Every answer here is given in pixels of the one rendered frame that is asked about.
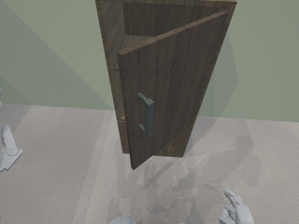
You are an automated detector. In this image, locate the robot left hand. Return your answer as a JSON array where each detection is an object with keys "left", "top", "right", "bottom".
[{"left": 0, "top": 89, "right": 22, "bottom": 174}]

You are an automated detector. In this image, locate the handle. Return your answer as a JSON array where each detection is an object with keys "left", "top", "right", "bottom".
[{"left": 137, "top": 92, "right": 155, "bottom": 139}]

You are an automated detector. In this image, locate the cupboard door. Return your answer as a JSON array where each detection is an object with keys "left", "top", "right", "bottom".
[{"left": 117, "top": 10, "right": 229, "bottom": 170}]

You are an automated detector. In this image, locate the robot right hand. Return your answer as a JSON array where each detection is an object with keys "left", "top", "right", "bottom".
[{"left": 219, "top": 189, "right": 255, "bottom": 224}]

